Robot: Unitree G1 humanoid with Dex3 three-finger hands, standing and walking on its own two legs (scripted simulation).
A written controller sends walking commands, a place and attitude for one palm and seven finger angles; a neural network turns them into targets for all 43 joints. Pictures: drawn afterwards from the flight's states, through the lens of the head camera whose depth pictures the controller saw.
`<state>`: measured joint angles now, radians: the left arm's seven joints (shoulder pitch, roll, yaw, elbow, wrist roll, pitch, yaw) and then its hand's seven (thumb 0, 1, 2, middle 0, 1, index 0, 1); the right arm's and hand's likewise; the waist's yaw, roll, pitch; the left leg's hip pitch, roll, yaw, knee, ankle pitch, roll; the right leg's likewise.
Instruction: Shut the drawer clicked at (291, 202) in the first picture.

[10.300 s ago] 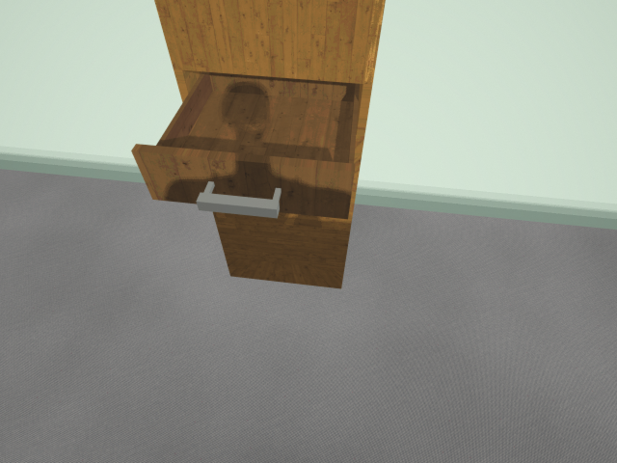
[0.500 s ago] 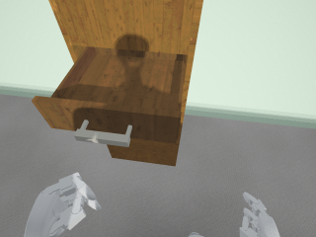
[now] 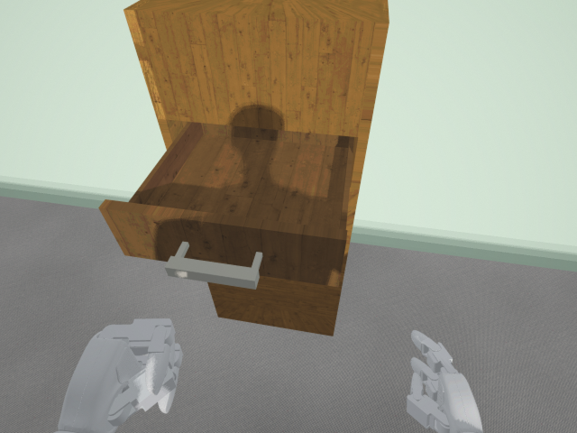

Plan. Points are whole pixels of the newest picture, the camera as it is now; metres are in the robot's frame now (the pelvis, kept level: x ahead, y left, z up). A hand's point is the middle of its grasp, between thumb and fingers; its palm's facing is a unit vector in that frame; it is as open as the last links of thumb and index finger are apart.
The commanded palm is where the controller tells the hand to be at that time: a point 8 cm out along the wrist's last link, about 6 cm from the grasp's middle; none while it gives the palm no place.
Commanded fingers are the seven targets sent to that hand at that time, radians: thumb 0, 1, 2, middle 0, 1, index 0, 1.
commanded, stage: raise the hand and make a fist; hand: left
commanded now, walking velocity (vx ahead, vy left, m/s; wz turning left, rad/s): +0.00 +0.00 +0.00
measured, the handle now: (216, 262) +0.36 +0.15 +0.04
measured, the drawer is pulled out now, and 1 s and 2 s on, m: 0.26 0.26 0.26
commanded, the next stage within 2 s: bring the fist close to the handle in 0.44 s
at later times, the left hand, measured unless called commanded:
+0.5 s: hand (170, 369) +0.16 +0.14 +0.13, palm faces -0.02 -0.99 -0.11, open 3.3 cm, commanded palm +0.11 +0.19 +0.14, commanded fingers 0.00 0.90 0.90 -1.40 -1.60 -1.40 -1.60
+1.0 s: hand (194, 354) +0.19 +0.13 +0.09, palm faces -0.07 -1.00 -0.05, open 3.3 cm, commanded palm +0.16 +0.19 +0.09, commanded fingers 0.00 0.90 0.90 -1.40 -1.60 -1.40 -1.60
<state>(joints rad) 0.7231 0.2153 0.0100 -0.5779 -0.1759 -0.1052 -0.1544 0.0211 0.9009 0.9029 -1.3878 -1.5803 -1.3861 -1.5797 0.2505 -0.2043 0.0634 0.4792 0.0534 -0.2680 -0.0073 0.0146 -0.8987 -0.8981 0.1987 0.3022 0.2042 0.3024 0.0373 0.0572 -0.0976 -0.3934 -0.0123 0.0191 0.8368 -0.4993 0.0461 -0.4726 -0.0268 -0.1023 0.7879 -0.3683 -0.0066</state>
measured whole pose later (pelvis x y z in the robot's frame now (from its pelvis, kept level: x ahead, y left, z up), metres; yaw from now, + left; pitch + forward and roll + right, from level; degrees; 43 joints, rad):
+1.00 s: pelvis +0.00 -0.02 +0.01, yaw +0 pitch +4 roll -1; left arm 0.52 0.19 0.06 -0.27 -0.21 -0.20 -0.22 0.02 0.90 0.90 -1.40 -1.60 -1.40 -1.60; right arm 0.26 -0.24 0.03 0.58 0.04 -0.34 -0.03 0.02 -0.90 -0.90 0.20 0.30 0.20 0.30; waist 0.00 0.04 -0.07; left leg -0.40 0.00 0.02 0.78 -0.46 0.03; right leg -0.49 -0.02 -0.10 0.75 -0.34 -0.03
